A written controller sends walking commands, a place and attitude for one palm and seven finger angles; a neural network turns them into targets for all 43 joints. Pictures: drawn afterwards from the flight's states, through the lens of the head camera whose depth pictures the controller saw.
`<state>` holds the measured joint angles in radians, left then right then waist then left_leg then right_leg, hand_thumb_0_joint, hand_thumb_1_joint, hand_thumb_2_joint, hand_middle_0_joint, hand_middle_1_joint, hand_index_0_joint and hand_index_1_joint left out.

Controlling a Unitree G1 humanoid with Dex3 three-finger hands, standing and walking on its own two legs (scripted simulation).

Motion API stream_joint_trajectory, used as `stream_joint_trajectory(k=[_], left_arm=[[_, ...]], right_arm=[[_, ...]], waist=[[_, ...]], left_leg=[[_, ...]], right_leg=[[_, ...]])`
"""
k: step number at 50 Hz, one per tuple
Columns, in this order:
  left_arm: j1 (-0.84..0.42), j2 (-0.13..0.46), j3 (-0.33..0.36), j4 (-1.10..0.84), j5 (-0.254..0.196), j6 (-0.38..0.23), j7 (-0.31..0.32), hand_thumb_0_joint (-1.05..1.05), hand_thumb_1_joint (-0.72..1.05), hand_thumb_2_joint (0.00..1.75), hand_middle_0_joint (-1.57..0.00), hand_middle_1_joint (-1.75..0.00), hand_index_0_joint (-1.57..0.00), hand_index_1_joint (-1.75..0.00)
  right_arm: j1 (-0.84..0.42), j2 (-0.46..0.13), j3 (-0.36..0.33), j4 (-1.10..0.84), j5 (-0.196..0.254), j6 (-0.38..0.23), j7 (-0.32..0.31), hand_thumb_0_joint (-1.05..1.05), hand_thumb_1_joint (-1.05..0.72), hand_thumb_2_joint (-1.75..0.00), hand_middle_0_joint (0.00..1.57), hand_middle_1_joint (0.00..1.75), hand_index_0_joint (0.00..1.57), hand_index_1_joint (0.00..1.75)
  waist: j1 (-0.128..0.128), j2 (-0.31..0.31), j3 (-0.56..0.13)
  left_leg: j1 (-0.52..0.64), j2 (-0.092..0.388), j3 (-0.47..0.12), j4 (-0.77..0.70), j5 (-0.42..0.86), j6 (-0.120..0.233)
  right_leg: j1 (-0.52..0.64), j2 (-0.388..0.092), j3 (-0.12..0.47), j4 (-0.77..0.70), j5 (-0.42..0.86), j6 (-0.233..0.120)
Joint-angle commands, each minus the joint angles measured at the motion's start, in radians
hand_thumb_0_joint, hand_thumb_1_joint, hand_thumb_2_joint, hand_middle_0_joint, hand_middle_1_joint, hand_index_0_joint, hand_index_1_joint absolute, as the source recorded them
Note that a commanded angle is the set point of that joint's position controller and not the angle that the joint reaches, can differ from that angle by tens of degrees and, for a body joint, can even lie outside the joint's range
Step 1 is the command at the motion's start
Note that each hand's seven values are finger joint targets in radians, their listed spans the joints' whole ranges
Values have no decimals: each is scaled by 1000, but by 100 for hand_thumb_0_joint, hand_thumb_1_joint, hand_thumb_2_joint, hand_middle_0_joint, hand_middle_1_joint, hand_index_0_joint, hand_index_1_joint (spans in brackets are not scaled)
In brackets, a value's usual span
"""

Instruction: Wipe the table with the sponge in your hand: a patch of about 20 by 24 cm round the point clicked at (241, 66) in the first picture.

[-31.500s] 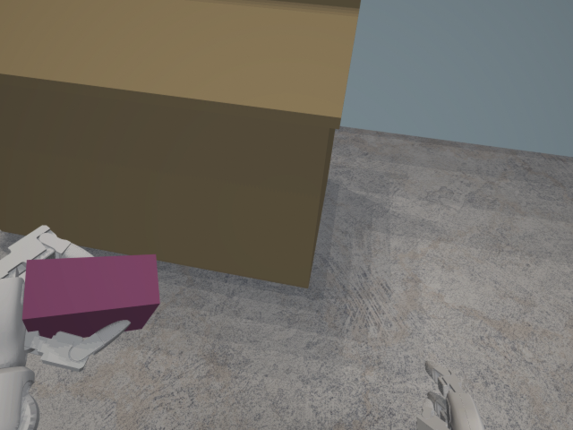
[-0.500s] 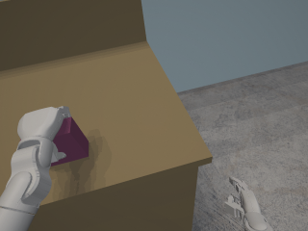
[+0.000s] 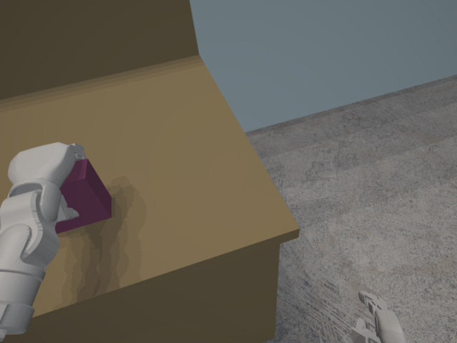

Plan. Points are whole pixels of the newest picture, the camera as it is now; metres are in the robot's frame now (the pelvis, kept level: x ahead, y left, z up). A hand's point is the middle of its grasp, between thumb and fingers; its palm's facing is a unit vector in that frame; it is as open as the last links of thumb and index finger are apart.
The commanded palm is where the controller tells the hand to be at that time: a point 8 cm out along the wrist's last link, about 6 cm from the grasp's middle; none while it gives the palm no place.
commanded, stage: wipe forward along the first lane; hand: left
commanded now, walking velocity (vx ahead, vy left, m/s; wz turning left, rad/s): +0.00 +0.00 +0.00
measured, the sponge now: (71, 204) +0.30 +0.33 +0.11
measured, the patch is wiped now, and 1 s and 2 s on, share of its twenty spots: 0.15 0.35 0.50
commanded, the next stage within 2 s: slide across to the middle lane in 0.86 s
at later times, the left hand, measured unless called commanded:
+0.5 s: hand (65, 171) +0.35 +0.34 +0.15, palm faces -0.06 +0.02 -1.00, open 9.5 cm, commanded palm +0.33 +0.34 +0.17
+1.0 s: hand (65, 151) +0.40 +0.37 +0.15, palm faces -0.11 +0.01 -0.99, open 9.5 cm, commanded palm +0.38 +0.36 +0.18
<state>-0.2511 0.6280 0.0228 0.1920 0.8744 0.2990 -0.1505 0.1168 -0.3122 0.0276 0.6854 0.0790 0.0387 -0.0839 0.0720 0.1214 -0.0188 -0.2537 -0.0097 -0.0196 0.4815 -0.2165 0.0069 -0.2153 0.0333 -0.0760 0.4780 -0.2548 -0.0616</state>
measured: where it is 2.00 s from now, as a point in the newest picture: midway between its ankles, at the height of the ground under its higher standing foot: outside the picture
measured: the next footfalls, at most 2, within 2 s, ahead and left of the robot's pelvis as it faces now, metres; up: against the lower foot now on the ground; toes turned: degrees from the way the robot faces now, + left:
none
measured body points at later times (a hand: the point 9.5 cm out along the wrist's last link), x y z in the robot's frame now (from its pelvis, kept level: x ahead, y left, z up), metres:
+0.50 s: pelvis -0.01 +0.01 +0.00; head +0.00 -0.04 +0.44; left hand +0.35 +0.34 +0.20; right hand +0.14 -0.25 -0.13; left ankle +0.03 +0.12 -0.74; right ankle +0.00 -0.08 -0.74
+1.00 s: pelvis +0.00 +0.02 +0.00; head +0.03 +0.00 +0.45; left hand +0.40 +0.37 +0.20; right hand +0.11 -0.25 -0.13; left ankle +0.03 +0.12 -0.74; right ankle +0.00 -0.08 -0.74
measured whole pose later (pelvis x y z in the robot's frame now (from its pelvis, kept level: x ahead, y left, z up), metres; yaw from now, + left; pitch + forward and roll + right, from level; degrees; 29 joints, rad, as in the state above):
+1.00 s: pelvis +0.00 +0.02 +0.00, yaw -1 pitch +6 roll -1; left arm -0.69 0.74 0.03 0.80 0.96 0.07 -0.13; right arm 0.24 -0.32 0.01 0.70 0.10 0.11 -0.08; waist 0.00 0.08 -0.05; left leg -0.40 -0.02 0.00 0.52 -0.22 0.03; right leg -0.34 0.03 -0.06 0.47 -0.23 -0.04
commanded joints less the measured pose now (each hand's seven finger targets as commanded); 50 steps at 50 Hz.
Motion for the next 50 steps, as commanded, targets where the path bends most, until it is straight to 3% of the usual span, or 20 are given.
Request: stream_joint_trajectory(k=[1, 8, 10, 13, 16, 17, 20, 22, 25, 27, 30, 33, 35, 37, 39, 40, 42, 47, 48, 50], left_arm=[[-181, 231, 76, 24, 35, -15, 10, 0, 10, 130, -120, -160, -120, -160], [-254, 249, 77, 139, 41, -58, 18, 0, 10, 130, -120, -160, -120, -160], [-288, 269, 86, 158, 47, -69, 22, 0, 10, 130, -120, -160, -120, -160], [-308, 245, 60, 214, 54, -77, 27, 0, 10, 130, -120, -160, -120, -160], [-336, 271, 71, 275, 62, -85, 28, 0, 10, 130, -120, -160, -120, -160], [-375, 241, 35, 262, 67, -94, 27, 0, 10, 130, -120, -160, -120, -160], [-386, 269, 63, 278, 65, -111, 33, 0, 10, 130, -120, -160, -120, -160], [-435, 239, 26, 317, 71, -117, 36, 0, 10, 130, -120, -160, -120, -160], [-475, 303, 71, 352, 71, -134, 44, 0, 10, 130, -120, -160, -120, -160], [-498, 260, 28, 379, 80, -140, 46, 0, 10, 130, -120, -160, -120, -160], [-563, 321, 63, 418, 88, -153, 48, 0, 10, 130, -120, -160, -120, -160], [-537, 312, 51, 454, 102, -161, 48, 0, 10, 130, -120, -160, -120, -160], [-583, 327, 59, 458, 105, -172, 45, 0, 10, 130, -120, -160, -120, -160], [-584, 311, 40, 485, 108, -177, 46, 0, 10, 130, -120, -160, -120, -160], [-606, 353, 67, 515, 111, -185, 48, 0, 10, 130, -120, -160, -120, -160], [-634, 366, 75, 508, 109, -195, 45, 0, 10, 130, -120, -160, -120, -160], [-629, 346, 53, 529, 115, -201, 46, 0, 10, 130, -120, -160, -120, -160], [-660, 369, 61, 571, 128, -218, 45, 0, 10, 130, -120, -160, -120, -160], [-674, 332, 29, 568, 125, -218, 42, 0, 10, 130, -120, -160, -120, -160], [-698, 339, 46, 531, 113, -229, 43, 0, 10, 130, -120, -160, -120, -160]], right_arm=[[-126, -105, -35, -165, -6, -37, -4, 0, -90, -90, 20, 30, 20, 30], [-91, -116, -47, -151, 1, -20, -7, 0, -90, -90, 20, 30, 20, 30], [-96, -116, -43, -155, 8, -20, -7, 0, -90, -90, 20, 30, 20, 30], [-68, -122, -51, -143, 5, -10, -4, 0, -90, -90, 20, 30, 20, 30], [-53, -128, -51, -135, 5, 0, -5, 0, -90, -90, 20, 30, 20, 30], [-52, -125, -51, -139, 10, 0, -2, 0, -90, -90, 20, 30, 20, 30], [-55, -122, -49, -148, 13, 3, -1, 0, -90, -90, 20, 30, 20, 30], [-32, -125, -52, -134, 14, 8, -3, 0, -90, -90, 20, 30, 20, 30], [-26, -128, -51, -134, 16, 6, -7, 0, -90, -90, 20, 30, 20, 30], [-7, -128, -54, -126, 15, 10, -6, 0, -90, -90, 20, 30, 20, 30], [2, -129, -51, -120, 16, 11, -9, 0, -90, -90, 20, 30, 20, 30], [21, -134, -57, -117, 13, 23, -3, 0, -90, -90, 20, 30, 20, 30], [20, -130, -53, -122, 15, 24, -3, 0, -90, -90, 20, 30, 20, 30], [37, -134, -58, -117, 14, 29, -2, 0, -90, -90, 20, 30, 20, 30], [50, -140, -58, -111, 13, 33, -3, 0, -90, -90, 20, 30, 20, 30], [42, -138, -55, -116, 15, 30, -6, 0, -90, -90, 20, 30, 20, 30], [62, -140, -60, -111, 13, 36, -4, 0, -90, -90, 20, 30, 20, 30], [90, -146, -63, -100, 12, 45, -1, 0, -90, -90, 20, 30, 20, 30], [85, -143, -63, -104, 14, 45, 1, 0, -90, -90, 20, 30, 20, 30], [80, -140, -64, -106, 14, 40, 2, 0, -90, -90, 20, 30, 20, 30]], waist=[[-11, -149, -125], [-27, -180, -110], [-26, -144, -109], [-35, -181, -123], [-40, -180, -116], [-49, -169, -118], [-39, -152, -138], [-57, -173, -120], [-50, -162, -139], [-60, -172, -138], [-60, -157, -158], [-61, -166, -167], [-60, -124, -173], [-67, -154, -175], [-69, -180, -175], [-65, -134, -187], [-71, -161, -196], [-77, -145, -212], [-84, -146, -196], [-74, -98, -233]], left_leg=[[1, -36, 0, -23, 79, 44], [-29, -35, 0, -13, 23, 48], [-34, -35, -4, -20, 15, 48], [-47, -36, -1, -10, 10, 49], [-63, -34, -1, -14, -4, 51], [-60, -36, 0, -15, -8, 50], [-65, -32, -8, -21, -11, 53], [-68, -34, -6, -22, -36, 53], [-82, -33, -13, -25, -40, 54], [-76, -34, -10, -20, -35, 53], [-87, -33, -14, -23, -32, 54], [-82, -33, -5, -13, -4, 56], [-80, -32, -13, -26, 0, 55], [-80, -31, -6, -17, -3, 57], [-93, -31, -7, -19, -4, 57], [-87, -31, -11, -24, 9, 57], [-81, -31, -5, -15, 26, 58], [-67, -29, -6, -18, 66, 59], [-62, -27, -6, -22, 59, 58], [-27, -21, -20, -33, 88, 58]], right_leg=[[38, -44, 103, -104, 140, 15], [-11, -41, 115, -116, 68, 22], [-23, -40, 124, -118, 43, 12], [-22, -38, 114, -110, 57, 20], [-29, -35, 111, -112, 35, 17], [-46, -35, 103, -110, 34, 20], [-42, -35, 109, -107, 26, 12], [-69, -30, 95, -113, -6, 20], [-59, -32, 109, -112, -14, 13], [-68, -30, 94, -107, 1, 18], [-62, -32, 109, -107, 4, 11], [-54, -29, 101, -101, 49, 14], [-66, -27, 95, -99, 46, 6], [-63, -27, 95, -101, 45, 12], [-57, -27, 95, -102, 52, 14], [-58, -28, 100, -100, 63, 6], [-51, -27, 93, -96, 87, 11], [-60, -20, 81, -93, 124, 6], [-76, -21, 79, -99, 117, 8], [-76, -21, 82, -96, 125, -3]])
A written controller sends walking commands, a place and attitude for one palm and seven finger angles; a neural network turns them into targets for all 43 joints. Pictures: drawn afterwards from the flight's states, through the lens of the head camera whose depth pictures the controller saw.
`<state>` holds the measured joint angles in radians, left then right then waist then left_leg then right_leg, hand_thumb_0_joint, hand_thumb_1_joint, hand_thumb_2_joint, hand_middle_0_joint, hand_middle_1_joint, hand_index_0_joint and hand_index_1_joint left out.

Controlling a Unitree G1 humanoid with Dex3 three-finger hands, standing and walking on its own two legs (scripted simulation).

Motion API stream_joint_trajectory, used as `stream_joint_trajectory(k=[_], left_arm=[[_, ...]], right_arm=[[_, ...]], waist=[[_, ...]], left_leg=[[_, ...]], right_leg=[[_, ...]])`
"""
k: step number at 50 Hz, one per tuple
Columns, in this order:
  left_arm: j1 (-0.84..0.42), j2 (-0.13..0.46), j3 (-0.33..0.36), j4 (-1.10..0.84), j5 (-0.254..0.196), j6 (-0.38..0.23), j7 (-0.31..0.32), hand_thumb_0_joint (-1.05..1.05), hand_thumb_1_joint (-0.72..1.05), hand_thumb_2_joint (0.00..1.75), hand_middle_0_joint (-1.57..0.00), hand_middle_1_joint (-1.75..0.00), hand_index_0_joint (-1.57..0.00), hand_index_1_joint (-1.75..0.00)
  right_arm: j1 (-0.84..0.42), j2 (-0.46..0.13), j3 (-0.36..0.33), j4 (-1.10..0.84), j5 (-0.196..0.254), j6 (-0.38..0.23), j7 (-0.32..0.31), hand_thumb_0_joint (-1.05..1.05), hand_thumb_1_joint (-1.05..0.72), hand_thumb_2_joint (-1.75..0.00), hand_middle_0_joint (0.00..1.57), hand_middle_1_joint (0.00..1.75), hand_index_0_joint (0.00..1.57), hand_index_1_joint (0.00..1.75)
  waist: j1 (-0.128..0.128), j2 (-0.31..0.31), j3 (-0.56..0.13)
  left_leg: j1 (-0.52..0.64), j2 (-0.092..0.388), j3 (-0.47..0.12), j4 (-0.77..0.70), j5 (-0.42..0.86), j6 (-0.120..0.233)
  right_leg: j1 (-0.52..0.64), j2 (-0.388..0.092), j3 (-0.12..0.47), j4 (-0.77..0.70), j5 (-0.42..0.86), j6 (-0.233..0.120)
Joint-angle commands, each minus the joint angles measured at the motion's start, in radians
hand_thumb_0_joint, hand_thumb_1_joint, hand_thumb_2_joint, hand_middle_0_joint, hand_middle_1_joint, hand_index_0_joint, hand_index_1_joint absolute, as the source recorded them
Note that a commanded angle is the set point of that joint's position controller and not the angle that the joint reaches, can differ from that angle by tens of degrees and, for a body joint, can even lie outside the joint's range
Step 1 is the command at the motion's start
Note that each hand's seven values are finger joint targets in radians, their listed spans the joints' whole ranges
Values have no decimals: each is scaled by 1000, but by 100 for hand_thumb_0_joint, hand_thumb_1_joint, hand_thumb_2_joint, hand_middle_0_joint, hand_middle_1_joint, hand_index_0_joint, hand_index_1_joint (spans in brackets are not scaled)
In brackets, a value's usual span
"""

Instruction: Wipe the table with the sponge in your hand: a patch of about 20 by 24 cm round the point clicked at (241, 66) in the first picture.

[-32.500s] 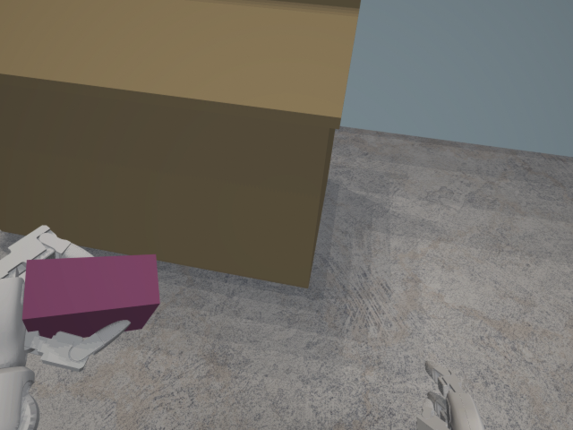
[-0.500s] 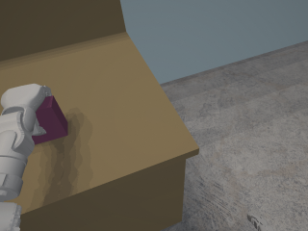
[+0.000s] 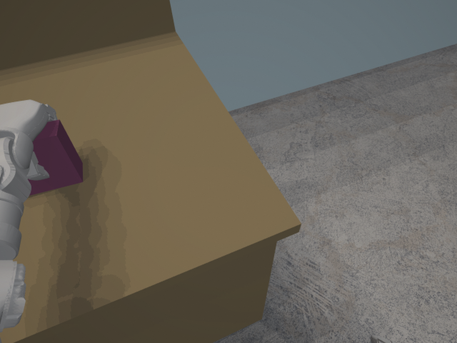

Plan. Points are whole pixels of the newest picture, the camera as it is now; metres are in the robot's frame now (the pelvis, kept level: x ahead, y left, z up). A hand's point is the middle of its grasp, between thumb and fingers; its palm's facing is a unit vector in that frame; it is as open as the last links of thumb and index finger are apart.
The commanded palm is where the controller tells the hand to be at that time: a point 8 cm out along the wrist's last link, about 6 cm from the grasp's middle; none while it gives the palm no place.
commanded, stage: slide across to the middle lane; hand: left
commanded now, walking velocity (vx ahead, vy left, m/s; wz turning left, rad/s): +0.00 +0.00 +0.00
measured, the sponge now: (41, 166) +0.38 +0.36 +0.11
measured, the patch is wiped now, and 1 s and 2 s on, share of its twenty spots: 0.35 0.50 0.65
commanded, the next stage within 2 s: wipe back along the middle lane in 0.60 s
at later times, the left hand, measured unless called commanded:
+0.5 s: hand (70, 133) +0.43 +0.30 +0.15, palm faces +0.02 +0.00 -1.00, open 9.5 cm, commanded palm +0.40 +0.29 +0.21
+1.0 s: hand (96, 138) +0.41 +0.25 +0.15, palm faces +0.05 -0.02 -1.00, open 9.5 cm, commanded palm +0.37 +0.25 +0.19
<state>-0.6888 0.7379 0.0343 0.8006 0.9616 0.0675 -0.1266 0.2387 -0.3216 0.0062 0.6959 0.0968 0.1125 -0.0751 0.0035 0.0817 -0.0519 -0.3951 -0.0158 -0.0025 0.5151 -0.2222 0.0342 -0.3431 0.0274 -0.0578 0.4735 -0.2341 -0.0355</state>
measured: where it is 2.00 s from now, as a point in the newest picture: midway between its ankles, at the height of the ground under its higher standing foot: outside the picture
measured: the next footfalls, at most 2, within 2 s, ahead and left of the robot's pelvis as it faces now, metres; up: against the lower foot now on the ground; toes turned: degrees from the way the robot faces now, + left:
none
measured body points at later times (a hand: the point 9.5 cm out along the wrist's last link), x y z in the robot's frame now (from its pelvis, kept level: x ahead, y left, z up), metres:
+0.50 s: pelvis +0.03 +0.03 +0.00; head +0.06 +0.00 +0.45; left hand +0.42 +0.30 +0.21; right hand +0.22 -0.20 -0.11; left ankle +0.02 +0.10 -0.74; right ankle +0.00 -0.10 -0.74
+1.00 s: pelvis +0.03 +0.00 +0.01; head +0.05 -0.04 +0.45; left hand +0.41 +0.25 +0.21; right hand +0.24 -0.22 -0.11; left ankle +0.02 +0.10 -0.74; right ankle +0.00 -0.10 -0.74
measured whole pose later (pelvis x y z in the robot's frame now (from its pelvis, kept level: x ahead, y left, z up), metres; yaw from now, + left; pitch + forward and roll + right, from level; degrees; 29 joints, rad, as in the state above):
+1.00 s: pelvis +0.03 +0.00 +0.01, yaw +1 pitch +3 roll +0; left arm -0.53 0.47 -0.21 0.31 0.95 0.50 -0.08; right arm 0.07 -0.28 0.05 0.67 0.08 0.13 -0.01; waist 0.06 0.10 -0.06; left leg -0.25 -0.04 0.00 0.44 -0.24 0.04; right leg -0.22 0.00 -0.05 0.43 -0.27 -0.03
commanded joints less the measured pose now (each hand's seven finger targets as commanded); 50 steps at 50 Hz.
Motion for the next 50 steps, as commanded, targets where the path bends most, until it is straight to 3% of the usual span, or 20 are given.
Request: stream_joint_trajectory(k=[1, 3, 11, 14, 15, 22, 25, 26, 27, 28, 32, 36, 39, 40, 42, 44, 45, 46, 49, 50], left_arm=[[-258, 199, 4, -87, 25, 2, 22, 0, 10, 130, -120, -160, -120, -160], [-246, 162, -8, -141, 11, 4, 32, 0, 10, 130, -120, -160, -120, -160], [-301, 78, -48, -313, -50, 72, 68, 0, 10, 130, -120, -160, -120, -160], [-334, 67, -63, -388, -38, 125, 81, 0, 10, 130, -120, -160, -120, -160], [-357, 79, -47, -439, -41, 136, 83, 0, 10, 130, -120, -160, -120, -160], [-360, -10, -108, -492, -23, 261, 95, 0, 10, 130, -120, -160, -120, -160], [-363, -9, -90, -510, -26, 303, 97, 0, 10, 130, -120, -160, -120, -160], [-374, -55, -138, -507, -20, 317, 93, 0, 10, 130, -120, -160, -120, -160], [-382, -66, -143, -531, -19, 326, 93, 0, 10, 130, -120, -160, -120, -160], [-360, -57, -132, -519, -11, 342, 94, 0, 10, 130, -120, -160, -120, -160], [-393, -101, -171, -544, -6, 373, 83, 0, 10, 130, -120, -160, -120, -160], [-328, -149, -195, -569, -3, 397, 75, 0, 10, 130, -120, -160, -120, -160], [-266, -124, -165, -573, 3, 417, 72, 0, 10, 130, -120, -160, -120, -160], [-261, -152, -173, -600, -18, 415, 67, 0, 10, 130, -120, -160, -120, -160], [-203, -113, -147, -596, -10, 429, 67, 0, 10, 130, -120, -160, -120, -160], [-172, -124, -161, -595, -11, 445, 61, 0, 10, 130, -120, -160, -120, -160], [-183, -161, -183, -610, -27, 445, 53, 0, 10, 130, -120, -160, -120, -160], [-132, -108, -143, -582, -22, 451, 52, 0, 10, 130, -120, -160, -120, -160], [-71, -96, -134, -631, -20, 451, 43, 0, 10, 130, -120, -160, -120, -160], [-44, -99, -124, -654, -30, 450, 38, 0, 10, 130, -120, -160, -120, -160]], right_arm=[[-34, -130, -45, -117, -7, -32, -6, 0, -90, -90, 20, 30, 20, 30], [-45, -123, -49, -122, -5, -32, -1, 0, -90, -90, 20, 30, 20, 30], [-106, -112, -44, -115, -5, -51, 7, 0, -90, -90, 20, 30, 20, 30], [-142, -101, -35, -122, -4, -58, 18, 0, -90, -90, 20, 30, 20, 30], [-165, -96, -30, -129, -3, -67, 19, 0, -90, -90, 20, 30, 20, 30], [-197, -80, -16, -135, -12, -78, 38, 0, -90, -90, 20, 30, 20, 30], [-229, -78, -7, -141, -15, -76, 43, 0, -90, -90, 20, 30, 20, 30], [-223, -77, -6, -139, -19, -73, 44, 0, -90, -90, 20, 30, 20, 30], [-228, -72, -7, -142, -17, -73, 48, 0, -90, -90, 20, 30, 20, 30], [-235, -71, -5, -143, -20, -69, 48, 0, -90, -90, 20, 30, 20, 30], [-251, -66, 1, -146, -22, -64, 51, 0, -90, -90, 20, 30, 20, 30], [-265, -61, 2, -158, -25, -57, 56, 0, -90, -90, 20, 30, 20, 30], [-279, -62, 5, -160, -24, -42, 59, 0, -90, -90, 20, 30, 20, 30], [-296, -55, 8, -174, -19, -46, 58, 0, -90, -90, 20, 30, 20, 30], [-292, -63, 8, -166, -21, -37, 57, 0, -90, -90, 20, 30, 20, 30], [-305, -62, 11, -171, -17, -30, 56, 0, -90, -90, 20, 30, 20, 30], [-317, -56, 13, -182, -11, -35, 55, 0, -90, -90, 20, 30, 20, 30], [-302, -68, 8, -169, -15, -31, 53, 0, -90, -90, 20, 30, 20, 30], [-317, -64, 10, -187, -12, -27, 54, 0, -90, -90, 20, 30, 20, 30], [-333, -64, 12, -196, -10, -31, 54, 0, -90, -90, 20, 30, 20, 30]], waist=[[-9, -55, -208], [-8, -80, -230], [-1, -52, -246], [7, -46, -264], [19, 7, -286], [31, -31, -317], [44, -39, -332], [34, -38, -340], [35, -51, -362], [41, -60, -364], [36, -52, -380], [44, -52, -382], [53, -99, -367], [54, -103, -363], [60, -111, -349], [57, -119, -313], [51, -116, -302], [59, -119, -292], [66, -120, -297], [74, -93, -298]], left_leg=[[130, -14, -38, -58, 105, 31], [159, -10, -42, -55, 131, 31], [258, -2, -76, -86, 200, 19], [276, -2, -83, -94, 232, 7], [290, -4, -89, -103, 258, 0], [336, -3, -95, -93, 391, -33], [338, 1, -97, -93, 455, -45], [353, -2, -92, -84, 475, -45], [361, -2, -87, -74, 493, -43], [359, -2, -85, -74, 498, -43], [373, -4, -83, -61, 549, -47], [382, -3, -79, -47, 598, -41], [340, -6, -62, -55, 541, -31], [332, -4, -63, -62, 546, -29], [321, -7, -51, -64, 515, -21], [295, -11, -39, -71, 452, -11], [287, -10, -38, -77, 433, -6], [286, -11, -34, -78, 403, -1], [268, -18, -25, -72, 397, 4], [267, -16, -26, -76, 404, 6]], right_leg=[[59, -15, 62, -89, 108, -29], [66, -19, 64, -92, 131, -27], [67, -11, 38, -94, 147, -35], [84, -13, 28, -86, 160, -35], [89, -9, 27, -82, 165, -42], [122, -5, 6, -70, 227, -44], [142, -3, 0, -63, 259, -49], [139, -3, -2, -63, 271, -46], [147, -7, 0, -59, 295, -42], [154, -6, 0, -59, 299, -43], [160, -8, -1, -50, 334, -43], [173, -7, 0, -43, 370, -45], [203, -12, 2, -41, 392, -39], [218, -14, 0, -38, 397, -42], [228, -13, 5, -40, 407, -36], [228, -14, 9, -46, 399, -33], [230, -16, 7, -44, 391, -36], [230, -12, 10, -50, 381, -34], [259, -16, 22, -45, 416, -30], [265, -17, 29, -43, 422, -36]])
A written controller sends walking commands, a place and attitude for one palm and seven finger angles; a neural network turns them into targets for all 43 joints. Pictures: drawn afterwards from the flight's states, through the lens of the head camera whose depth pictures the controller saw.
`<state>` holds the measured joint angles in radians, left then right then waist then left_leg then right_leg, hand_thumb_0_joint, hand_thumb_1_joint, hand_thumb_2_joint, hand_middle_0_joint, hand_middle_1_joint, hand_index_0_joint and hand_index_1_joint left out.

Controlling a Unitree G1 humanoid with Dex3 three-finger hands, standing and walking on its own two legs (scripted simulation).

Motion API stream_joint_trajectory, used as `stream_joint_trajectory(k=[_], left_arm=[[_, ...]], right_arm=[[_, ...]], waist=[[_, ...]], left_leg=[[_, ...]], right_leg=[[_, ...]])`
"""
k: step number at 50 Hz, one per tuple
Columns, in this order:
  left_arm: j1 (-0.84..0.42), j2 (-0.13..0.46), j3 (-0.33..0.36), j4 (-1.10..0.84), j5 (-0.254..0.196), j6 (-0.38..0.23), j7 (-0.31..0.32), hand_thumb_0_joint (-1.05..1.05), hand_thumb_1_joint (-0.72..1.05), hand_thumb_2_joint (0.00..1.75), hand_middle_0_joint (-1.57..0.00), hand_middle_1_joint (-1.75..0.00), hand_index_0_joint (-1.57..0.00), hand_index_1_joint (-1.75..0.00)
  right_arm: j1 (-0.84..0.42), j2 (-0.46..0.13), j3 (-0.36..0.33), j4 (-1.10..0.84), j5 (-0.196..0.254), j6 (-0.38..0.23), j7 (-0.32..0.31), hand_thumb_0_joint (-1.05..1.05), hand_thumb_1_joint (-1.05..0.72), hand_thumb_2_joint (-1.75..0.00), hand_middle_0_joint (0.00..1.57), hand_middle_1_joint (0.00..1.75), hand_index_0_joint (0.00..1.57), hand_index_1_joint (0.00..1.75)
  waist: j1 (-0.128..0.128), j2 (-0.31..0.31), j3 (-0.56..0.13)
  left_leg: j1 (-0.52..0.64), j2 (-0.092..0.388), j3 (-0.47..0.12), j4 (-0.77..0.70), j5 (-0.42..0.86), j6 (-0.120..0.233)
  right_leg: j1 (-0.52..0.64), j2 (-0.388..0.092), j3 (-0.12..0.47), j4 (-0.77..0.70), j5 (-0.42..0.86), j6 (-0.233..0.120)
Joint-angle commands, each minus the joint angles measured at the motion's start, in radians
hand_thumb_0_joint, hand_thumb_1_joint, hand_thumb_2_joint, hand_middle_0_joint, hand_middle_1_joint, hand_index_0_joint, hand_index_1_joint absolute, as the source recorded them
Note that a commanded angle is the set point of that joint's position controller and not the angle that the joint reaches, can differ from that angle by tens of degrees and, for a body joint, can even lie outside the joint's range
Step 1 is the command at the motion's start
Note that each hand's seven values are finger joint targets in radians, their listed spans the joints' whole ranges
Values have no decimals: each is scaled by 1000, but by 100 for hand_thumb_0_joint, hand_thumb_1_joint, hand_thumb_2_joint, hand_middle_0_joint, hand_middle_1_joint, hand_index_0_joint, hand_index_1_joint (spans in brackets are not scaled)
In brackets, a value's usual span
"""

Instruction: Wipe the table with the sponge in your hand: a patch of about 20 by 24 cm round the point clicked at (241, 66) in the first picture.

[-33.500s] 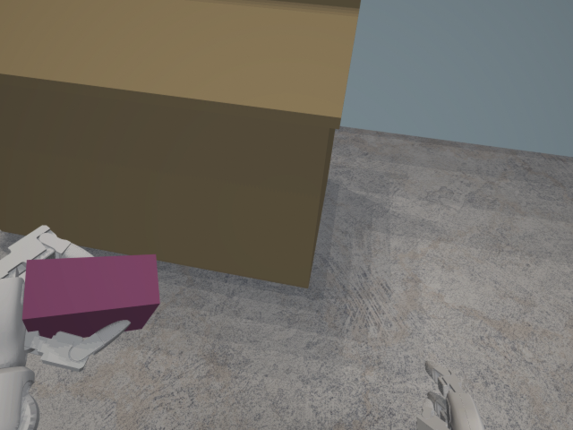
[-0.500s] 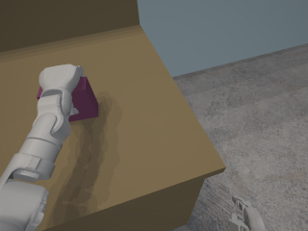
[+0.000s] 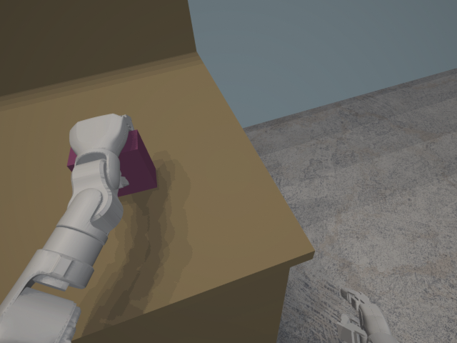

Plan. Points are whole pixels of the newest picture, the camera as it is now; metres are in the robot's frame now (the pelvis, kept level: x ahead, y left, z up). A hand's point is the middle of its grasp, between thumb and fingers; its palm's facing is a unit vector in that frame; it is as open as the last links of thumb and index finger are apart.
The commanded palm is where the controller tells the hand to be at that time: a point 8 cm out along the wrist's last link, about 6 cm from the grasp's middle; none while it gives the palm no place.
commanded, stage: wipe back along the middle lane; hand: left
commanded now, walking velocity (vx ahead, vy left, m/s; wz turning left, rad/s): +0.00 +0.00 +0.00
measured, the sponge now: (120, 173) +0.38 +0.25 +0.11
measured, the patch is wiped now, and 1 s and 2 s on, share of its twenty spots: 0.50 0.65 0.70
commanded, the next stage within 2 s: slide across to the third lane in 1.40 s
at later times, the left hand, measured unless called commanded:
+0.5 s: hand (112, 179) +0.33 +0.23 +0.14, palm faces +0.07 -0.02 -1.00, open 9.4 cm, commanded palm +0.28 +0.23 +0.17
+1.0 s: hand (109, 197) +0.29 +0.22 +0.14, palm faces +0.16 -0.08 -0.98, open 9.4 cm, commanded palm +0.24 +0.21 +0.17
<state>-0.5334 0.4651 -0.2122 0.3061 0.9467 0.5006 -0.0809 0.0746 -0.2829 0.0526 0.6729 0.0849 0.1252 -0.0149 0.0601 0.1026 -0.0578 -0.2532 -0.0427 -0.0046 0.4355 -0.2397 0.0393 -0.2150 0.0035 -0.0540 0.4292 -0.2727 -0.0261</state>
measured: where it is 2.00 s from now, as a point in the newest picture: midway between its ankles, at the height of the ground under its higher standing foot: outside the picture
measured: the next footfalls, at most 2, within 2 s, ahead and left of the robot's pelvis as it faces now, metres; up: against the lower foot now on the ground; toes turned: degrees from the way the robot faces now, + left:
none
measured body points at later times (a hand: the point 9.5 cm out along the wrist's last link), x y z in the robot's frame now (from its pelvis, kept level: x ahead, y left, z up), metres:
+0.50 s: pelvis -0.02 -0.02 +0.00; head -0.03 -0.08 +0.44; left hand +0.32 +0.23 +0.20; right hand +0.19 -0.26 -0.10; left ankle -0.01 +0.10 -0.74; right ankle -0.03 -0.10 -0.74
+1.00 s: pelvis -0.01 -0.01 +0.00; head -0.03 -0.07 +0.44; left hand +0.28 +0.22 +0.20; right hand +0.22 -0.23 -0.09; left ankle -0.01 +0.10 -0.74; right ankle -0.03 -0.10 -0.74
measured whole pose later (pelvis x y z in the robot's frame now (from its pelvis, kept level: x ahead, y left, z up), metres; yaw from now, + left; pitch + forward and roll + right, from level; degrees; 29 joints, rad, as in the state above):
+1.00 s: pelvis -0.01 -0.01 +0.00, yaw -2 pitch +0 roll +0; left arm -0.13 0.45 -0.16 -0.13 0.92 0.59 -0.04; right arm 0.04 -0.29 0.05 0.61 0.10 0.13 0.00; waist 0.07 0.13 -0.07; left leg -0.24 -0.02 0.03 0.49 -0.26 0.02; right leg -0.22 0.03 -0.02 0.51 -0.30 -0.04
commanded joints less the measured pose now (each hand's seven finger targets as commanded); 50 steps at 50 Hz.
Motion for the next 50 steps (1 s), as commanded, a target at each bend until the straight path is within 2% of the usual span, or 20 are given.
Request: stream_joint_trajectory(k=[1, 4, 5, 6, 8, 10, 11, 14, 15, 16, 17, 22, 29, 30, 32, 41, 42, 46, 47, 50], left_arm=[[-159, 158, 106, -154, -23, 19, -11, 0, 10, 130, -120, -160, -120, -160], [-142, 166, 104, -157, -21, 24, -19, 0, 10, 130, -120, -160, -120, -160], [-121, 197, 143, -156, -33, 26, -19, 0, 10, 130, -120, -160, -120, -160], [-126, 183, 119, -147, -32, 24, -20, 0, 10, 130, -120, -160, -120, -160], [-84, 184, 128, -170, -34, 18, -21, 0, 10, 130, -120, -160, -120, -160], [-43, 189, 144, -192, -43, 17, -22, 0, 10, 130, -120, -160, -120, -160], [-36, 149, 106, -183, -46, 17, -22, 0, 10, 130, -120, -160, -120, -160], [14, 186, 143, -183, -47, 14, -17, 0, 10, 130, -120, -160, -120, -160], [17, 190, 152, -198, -55, 16, -18, 0, 10, 130, -120, -160, -120, -160], [39, 166, 130, -182, -59, 19, -18, 0, 10, 130, -120, -160, -120, -160], [37, 187, 145, -175, -55, 21, -18, 0, 10, 130, -120, -160, -120, -160], [83, 149, 114, -187, -58, 31, -22, 0, 10, 130, -120, -160, -120, -160], [181, 157, 135, -229, -66, 29, -26, 0, 10, 130, -120, -160, -120, -160], [203, 147, 141, -260, -80, 32, -28, 0, 10, 130, -120, -160, -120, -160], [251, 137, 139, -267, -80, 37, -22, 0, 10, 130, -120, -160, -120, -160], [312, 117, 128, -375, -83, 96, -7, 0, 10, 130, -120, -160, -120, -160], [326, 74, 91, -404, -83, 100, -9, 0, 10, 130, -120, -160, -120, -160], [386, 45, 78, -463, -86, 107, -4, 0, 10, 130, -120, -160, -120, -160], [380, 5, 38, -488, -86, 108, -6, 0, 10, 130, -120, -160, -120, -160], [409, 24, 65, -535, -88, 111, 3, 0, 10, 130, -120, -160, -120, -160]], right_arm=[[-157, -102, -36, -174, 0, -41, -7, 0, -90, -90, 20, 30, 20, 30], [-162, -104, -35, -174, 7, -36, -9, 0, -90, -90, 20, 30, 20, 30], [-176, -106, -35, -176, 8, -39, -14, 0, -90, -90, 20, 30, 20, 30], [-165, -109, -36, -170, 6, -38, -16, 0, -90, -90, 20, 30, 20, 30], [-168, -107, -39, -178, 8, -41, -15, 0, -90, -90, 20, 30, 20, 30], [-188, -104, -38, -185, 10, -43, -13, 0, -90, -90, 20, 30, 20, 30], [-177, -103, -38, -182, 9, -42, -14, 0, -90, -90, 20, 30, 20, 30], [-180, -105, -41, -182, 10, -43, -15, 0, -90, -90, 20, 30, 20, 30], [-196, -106, -39, -188, 11, -44, -16, 0, -90, -90, 20, 30, 20, 30], [-187, -106, -40, -184, 10, -43, -18, 0, -90, -90, 20, 30, 20, 30], [-185, -109, -39, -179, 12, -43, -17, 0, -90, -90, 20, 30, 20, 30], [-196, -105, -37, -190, 15, -45, -17, 0, -90, -90, 20, 30, 20, 30], [-205, -104, -36, -202, 15, -47, -13, 0, -90, -90, 20, 30, 20, 30], [-221, -98, -35, -214, 15, -47, -12, 0, -90, -90, 20, 30, 20, 30], [-217, -99, -37, -211, 15, -46, -8, 0, -90, -90, 20, 30, 20, 30], [-250, -94, -34, -224, 18, -43, -2, 0, -90, -90, 20, 30, 20, 30], [-257, -90, -31, -232, 19, -45, 2, 0, -90, -90, 20, 30, 20, 30], [-261, -84, -32, -241, 18, -44, 10, 0, -90, -90, 20, 30, 20, 30], [-268, -79, -29, -246, 19, -45, 13, 0, -90, -90, 20, 30, 20, 30], [-277, -77, -30, -249, 17, -42, 18, 0, -90, -90, 20, 30, 20, 30]], waist=[[12, -131, -273], [1, -160, -230], [15, -141, -223], [2, -144, -210], [9, -160, -225], [18, -117, -213], [7, -139, -194], [14, -165, -196], [19, -147, -189], [10, -175, -168], [8, -176, -159], [9, -164, -143], [16, -176, -163], [27, -152, -163], [24, -179, -136], [34, -172, -124], [32, -169, -128], [36, -161, -132], [30, -166, -132], [37, -168, -129]], left_leg=[[119, 8, -17, 5, 401, 5], [85, 7, -7, -2, 322, 7], [80, 8, -10, -10, 305, 9], [82, 5, -4, -7, 291, 10], [77, 3, -2, -3, 289, 10], [73, 4, -4, -7, 282, 9], [73, 3, -1, -5, 266, 11], [55, 3, 5, 2, 243, 11], [51, 4, 2, -3, 239, 9], [47, 4, 9, 0, 225, 12], [40, 5, 9, 1, 216, 10], [35, 4, 11, 3, 189, 10], [26, 4, 17, 23, 194, 9], [26, 6, 11, 18, 200, 8], [21, 7, 13, 22, 197, 8], [26, 13, 7, 21, 199, 5], [31, 12, 9, 22, 203, 5], [42, 19, 0, 21, 219, 5], [44, 20, -1, 21, 215, 5], [48, 25, -6, 21, 221, 5]], right_leg=[[141, 8, 18, -2, 461, -39], [121, 5, 33, -13, 417, -28], [124, 5, 41, -18, 395, -34], [118, 7, 35, -21, 384, -30], [132, 5, 42, -18, 396, -26], [126, 3, 53, -19, 384, -31], [115, 6, 43, -22, 368, -26], [127, 3, 62, -21, 368, -19], [124, 2, 72, -22, 363, -25], [120, 3, 64, -26, 354, -16], [110, 3, 68, -26, 349, -14], [91, 4, 68, -28, 306, -11], [107, 2, 84, -12, 335, -6], [110, 1, 87, -9, 335, -12], [96, 6, 77, -7, 329, -7], [78, 12, 73, 8, 301, -12], [74, 12, 66, 9, 300, -11], [69, 18, 55, 20, 299, -18], [62, 17, 52, 19, 294, -16], [59, 23, 61, 22, 300, -23]])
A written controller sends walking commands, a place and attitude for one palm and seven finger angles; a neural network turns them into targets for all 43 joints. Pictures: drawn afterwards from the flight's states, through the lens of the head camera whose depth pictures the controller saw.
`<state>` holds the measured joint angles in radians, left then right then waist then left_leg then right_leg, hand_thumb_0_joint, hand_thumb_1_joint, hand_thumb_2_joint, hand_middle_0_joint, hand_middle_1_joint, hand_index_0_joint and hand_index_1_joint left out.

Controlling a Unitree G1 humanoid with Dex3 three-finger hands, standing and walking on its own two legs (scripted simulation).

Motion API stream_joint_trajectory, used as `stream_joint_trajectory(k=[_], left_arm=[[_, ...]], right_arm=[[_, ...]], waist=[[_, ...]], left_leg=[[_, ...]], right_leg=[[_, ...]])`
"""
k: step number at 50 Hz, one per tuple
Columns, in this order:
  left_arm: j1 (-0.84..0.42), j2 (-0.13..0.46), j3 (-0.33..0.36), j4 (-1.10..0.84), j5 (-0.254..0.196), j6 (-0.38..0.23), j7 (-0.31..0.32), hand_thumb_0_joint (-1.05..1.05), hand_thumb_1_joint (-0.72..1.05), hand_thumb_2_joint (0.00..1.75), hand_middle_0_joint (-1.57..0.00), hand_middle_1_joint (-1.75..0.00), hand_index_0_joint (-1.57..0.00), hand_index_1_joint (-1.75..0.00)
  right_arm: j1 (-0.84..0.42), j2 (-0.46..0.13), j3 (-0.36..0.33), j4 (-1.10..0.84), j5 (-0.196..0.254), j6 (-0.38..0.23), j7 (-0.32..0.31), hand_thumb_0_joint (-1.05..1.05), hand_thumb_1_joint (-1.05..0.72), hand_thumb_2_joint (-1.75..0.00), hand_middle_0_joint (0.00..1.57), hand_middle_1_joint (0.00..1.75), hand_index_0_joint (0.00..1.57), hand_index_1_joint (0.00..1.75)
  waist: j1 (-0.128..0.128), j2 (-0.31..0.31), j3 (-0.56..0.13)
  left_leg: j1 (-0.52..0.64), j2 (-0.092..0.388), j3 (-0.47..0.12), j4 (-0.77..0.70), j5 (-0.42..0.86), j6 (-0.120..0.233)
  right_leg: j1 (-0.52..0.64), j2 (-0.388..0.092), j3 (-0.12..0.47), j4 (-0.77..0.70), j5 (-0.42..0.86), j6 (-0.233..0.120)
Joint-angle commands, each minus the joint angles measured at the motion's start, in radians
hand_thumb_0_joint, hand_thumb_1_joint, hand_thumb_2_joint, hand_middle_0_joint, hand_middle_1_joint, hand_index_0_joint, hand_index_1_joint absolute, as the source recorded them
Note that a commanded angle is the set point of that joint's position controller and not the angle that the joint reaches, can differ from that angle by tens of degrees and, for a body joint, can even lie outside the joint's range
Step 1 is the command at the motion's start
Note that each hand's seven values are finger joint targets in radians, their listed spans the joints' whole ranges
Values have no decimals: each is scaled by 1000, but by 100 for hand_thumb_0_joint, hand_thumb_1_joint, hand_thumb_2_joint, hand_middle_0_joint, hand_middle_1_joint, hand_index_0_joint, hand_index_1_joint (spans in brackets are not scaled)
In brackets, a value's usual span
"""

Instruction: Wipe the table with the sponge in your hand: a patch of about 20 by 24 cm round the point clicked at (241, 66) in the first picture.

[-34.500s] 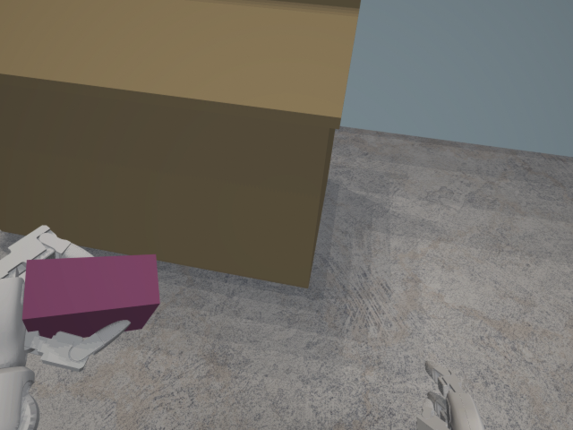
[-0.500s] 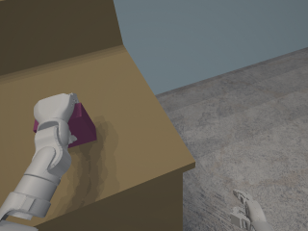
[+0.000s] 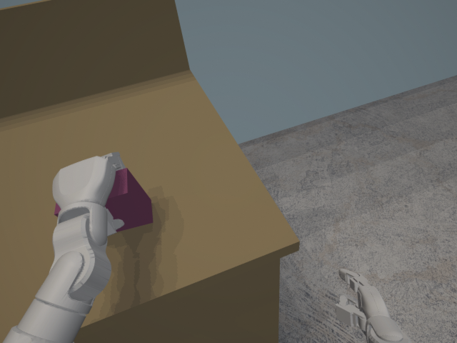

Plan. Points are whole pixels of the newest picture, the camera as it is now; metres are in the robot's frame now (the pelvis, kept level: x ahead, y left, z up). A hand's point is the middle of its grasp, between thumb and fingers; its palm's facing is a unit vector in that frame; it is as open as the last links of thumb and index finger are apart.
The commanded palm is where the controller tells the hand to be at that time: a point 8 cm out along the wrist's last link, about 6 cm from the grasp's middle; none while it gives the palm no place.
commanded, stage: wipe back along the middle lane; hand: left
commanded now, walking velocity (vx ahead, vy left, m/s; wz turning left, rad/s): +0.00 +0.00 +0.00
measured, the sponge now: (113, 210) +0.30 +0.25 +0.11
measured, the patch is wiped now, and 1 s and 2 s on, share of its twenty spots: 0.65 0.70 0.85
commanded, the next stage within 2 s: slide across to the third lane in 0.40 s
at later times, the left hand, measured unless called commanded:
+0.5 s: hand (112, 220) +0.25 +0.21 +0.15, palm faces +0.29 -0.19 -0.94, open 9.4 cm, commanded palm +0.20 +0.19 +0.17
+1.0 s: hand (140, 211) +0.26 +0.16 +0.16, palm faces +0.24 -0.19 -0.95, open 9.4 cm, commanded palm +0.23 +0.16 +0.21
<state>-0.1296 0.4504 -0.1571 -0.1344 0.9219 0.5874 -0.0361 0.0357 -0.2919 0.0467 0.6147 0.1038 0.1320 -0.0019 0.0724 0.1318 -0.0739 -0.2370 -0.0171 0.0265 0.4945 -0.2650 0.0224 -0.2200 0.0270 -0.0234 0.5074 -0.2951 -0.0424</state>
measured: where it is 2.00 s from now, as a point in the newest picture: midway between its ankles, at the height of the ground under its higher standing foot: outside the picture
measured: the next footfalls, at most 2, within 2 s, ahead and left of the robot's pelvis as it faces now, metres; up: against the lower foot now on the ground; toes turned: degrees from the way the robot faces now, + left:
none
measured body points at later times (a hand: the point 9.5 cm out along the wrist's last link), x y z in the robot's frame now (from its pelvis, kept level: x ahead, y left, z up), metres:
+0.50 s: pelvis +0.00 +0.00 +0.00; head -0.03 -0.05 +0.44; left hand +0.23 +0.21 +0.20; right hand +0.26 -0.18 -0.07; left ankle +0.00 +0.11 -0.74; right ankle -0.02 -0.09 -0.74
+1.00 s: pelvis -0.02 -0.02 +0.00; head -0.05 -0.08 +0.44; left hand +0.25 +0.17 +0.21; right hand +0.24 -0.21 -0.07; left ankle +0.00 +0.11 -0.74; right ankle -0.02 -0.09 -0.74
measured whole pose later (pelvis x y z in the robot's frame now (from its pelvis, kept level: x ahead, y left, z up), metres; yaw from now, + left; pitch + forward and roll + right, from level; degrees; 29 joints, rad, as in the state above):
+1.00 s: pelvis -0.02 -0.02 +0.00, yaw +1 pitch -3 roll +1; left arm -0.12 0.37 -0.30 -0.26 0.89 0.60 0.00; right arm 0.01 -0.26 0.06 0.63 0.09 0.11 0.00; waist 0.10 0.12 -0.05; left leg -0.19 0.00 0.00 0.48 -0.24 -0.01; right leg -0.17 0.04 -0.05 0.51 -0.28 -0.07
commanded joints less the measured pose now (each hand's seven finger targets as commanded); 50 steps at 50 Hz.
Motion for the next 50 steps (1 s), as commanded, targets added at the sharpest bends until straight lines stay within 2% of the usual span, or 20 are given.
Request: stream_joint_trajectory(k=[1, 10, 12, 15, 16, 21, 23, 25, 26, 27, 30, 31, 35, 38, 40, 41, 45, 46, 48, 50], left_arm=[[12, 3, -24, -93, -59, 24, -40, 0, 10, 130, -120, -160, -120, -160], [123, -63, -69, -254, -55, 7, -6, 0, 10, 130, -120, -160, -120, -160], [154, -100, -106, -273, -58, 4, -1, 0, 10, 130, -120, -160, -120, -160], [139, -68, -74, -310, -57, 6, 17, 0, 10, 130, -120, -160, -120, -160], [145, -103, -109, -306, -59, 8, 19, 0, 10, 130, -120, -160, -120, -160], [158, -111, -123, -334, -59, 9, 34, 0, 10, 130, -120, -160, -120, -160], [174, -89, -97, -317, -60, 11, 40, 0, 10, 130, -120, -160, -120, -160], [119, -60, -68, -335, -59, 15, 49, 0, 10, 130, -120, -160, -120, -160], [82, -109, -128, -328, -56, 17, 47, 0, 10, 130, -120, -160, -120, -160], [65, -93, -114, -316, -58, 14, 50, 0, 10, 130, -120, -160, -120, -160], [35, -71, -99, -361, -58, 14, 52, 0, 10, 130, -120, -160, -120, -160], [45, -105, -138, -339, -63, 15, 49, 0, 10, 130, -120, -160, -120, -160], [-42, -61, -105, -342, -66, 12, 45, 0, 10, 130, -120, -160, -120, -160], [-72, -62, -113, -278, -65, 10, 42, 0, 10, 130, -120, -160, -120, -160], [-146, -44, -105, -300, -60, 4, 43, 0, 10, 130, -120, -160, -120, -160], [-138, -69, -129, -281, -61, 1, 41, 0, 10, 130, -120, -160, -120, -160], [-181, -18, -88, -302, -60, -7, 42, 0, 10, 130, -120, -160, -120, -160], [-183, -45, -113, -270, -63, -6, 41, 0, 10, 130, -120, -160, -120, -160], [-229, -39, -109, -246, -67, -8, 41, 0, 10, 130, -120, -160, -120, -160], [-286, 25, -57, -255, -58, -9, 49, 0, 10, 130, -120, -160, -120, -160]], right_arm=[[-234, -67, -23, -190, -3, -47, 6, 0, -90, -90, 20, 30, 20, 30], [-256, -51, -27, -211, -5, -36, 33, 0, -90, -90, 20, 30, 20, 30], [-254, -46, -28, -211, -5, -29, 40, 0, -90, -90, 20, 30, 20, 30], [-264, -47, -24, -215, -7, -19, 35, 0, -90, -90, 20, 30, 20, 30], [-259, -42, -23, -218, -6, -18, 35, 0, -90, -90, 20, 30, 20, 30], [-257, -41, -22, -221, -8, -7, 34, 0, -90, -90, 20, 30, 20, 30], [-254, -45, -26, -213, -8, -1, 32, 0, -90, -90, 20, 30, 20, 30], [-265, -44, -19, -217, -4, -3, 22, 0, -90, -90, 20, 30, 20, 30], [-261, -41, -16, -221, -6, -8, 20, 0, -90, -90, 20, 30, 20, 30], [-252, -41, -19, -211, -5, -13, 20, 0, -90, -90, 20, 30, 20, 30], [-275, -37, -19, -220, -3, -26, 18, 0, -90, -90, 20, 30, 20, 30], [-267, -33, -18, -221, -7, -33, 18, 0, -90, -90, 20, 30, 20, 30], [-278, -36, -13, -211, -3, -45, 12, 0, -90, -90, 20, 30, 20, 30], [-268, -37, -17, -191, -8, -53, 4, 0, -90, -90, 20, 30, 20, 30], [-280, -33, -11, -196, -3, -65, 0, 0, -90, -90, 20, 30, 20, 30], [-274, -32, -15, -194, -8, -73, 1, 0, -90, -90, 20, 30, 20, 30], [-288, -28, -14, -192, -9, -82, 4, 0, -90, -90, 20, 30, 20, 30], [-282, -28, -14, -185, -12, -83, 2, 0, -90, -90, 20, 30, 20, 30], [-282, -29, -12, -173, -12, -83, -1, 0, -90, -90, 20, 30, 20, 30], [-288, -29, -9, -175, -10, -86, -6, 0, -90, -90, 20, 30, 20, 30]], waist=[[16, -198, -100], [27, -176, -111], [21, -189, -107], [25, -193, -76], [20, -187, -69], [19, -192, -72], [21, -196, -63], [18, -179, -67], [10, -171, -66], [8, -190, -72], [17, -152, -100], [18, -182, -101], [12, -164, -75], [10, -193, -60], [10, -160, -72], [12, -180, -85], [24, -166, -109], [18, -191, -94], [14, -195, -77], [22, -161, -98]], left_leg=[[33, 1, -35, -39, 244, 20], [57, 14, -50, -38, 277, 18], [57, 16, -49, -35, 286, 15], [48, 21, -54, -48, 241, 17], [48, 20, -50, -44, 243, 17], [50, 21, -53, -39, 229, 18], [42, 20, -50, -40, 218, 17], [41, 20, -54, -47, 185, 20], [47, 15, -48, -39, 191, 21], [48, 16, -54, -38, 189, 19], [62, 12, -56, -39, 197, 24], [60, 6, -51, -30, 204, 26], [58, 8, -54, -46, 168, 26], [58, 2, -43, -46, 153, 24], [69, 1, -48, -55, 139, 25], [72, -5, -41, -49, 149, 25], [83, -7, -41, -53, 167, 24], [81, -9, -33, -50, 163, 24], [79, -9, -32, -55, 146, 21], [84, -11, -32, -61, 138, 20]], right_leg=[[54, 0, 15, -53, 311, -6], [49, 13, 11, -34, 320, -20], [52, 11, -3, -29, 328, -16], [35, 16, 15, -36, 273, -23], [32, 13, -2, -33, 271, -20], [31, 14, 7, -31, 251, -23], [36, 15, 16, -41, 248, -21], [26, 17, 43, -47, 209, -27], [23, 11, 21, -42, 213, -24], [23, 11, 20, -44, 212, -21], [40, 12, 49, -47, 221, -29], [47, 7, 27, -47, 228, -22], [30, 6, 51, -69, 184, -23], [28, 1, 44, -91, 163, -12], [21, 0, 63, -93, 129, -20], [36, -2, 47, -92, 143, -15], [57, -5, 76, -102, 161, -19], [54, -7, 61, -108, 158, -13], [41, -9, 66, -126, 130, -10], [50, -11, 98, -129, 108, -18]])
